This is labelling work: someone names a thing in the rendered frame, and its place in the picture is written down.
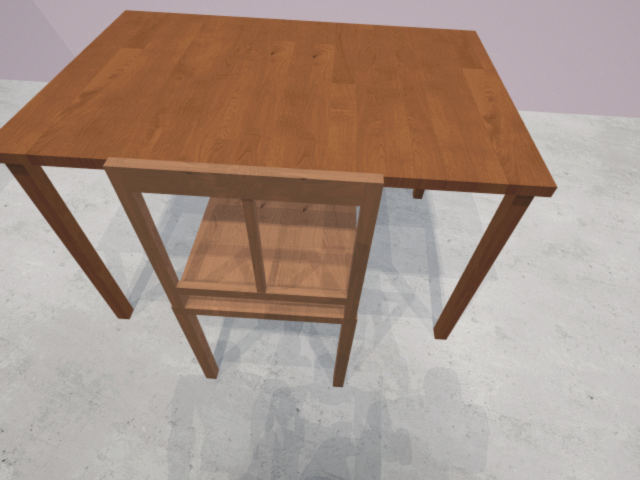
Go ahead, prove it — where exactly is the chair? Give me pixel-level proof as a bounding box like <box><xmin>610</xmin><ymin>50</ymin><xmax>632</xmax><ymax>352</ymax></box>
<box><xmin>103</xmin><ymin>157</ymin><xmax>384</xmax><ymax>387</ymax></box>

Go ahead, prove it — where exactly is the table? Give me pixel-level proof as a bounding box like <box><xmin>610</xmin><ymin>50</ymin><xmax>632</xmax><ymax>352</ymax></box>
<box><xmin>0</xmin><ymin>10</ymin><xmax>557</xmax><ymax>340</ymax></box>

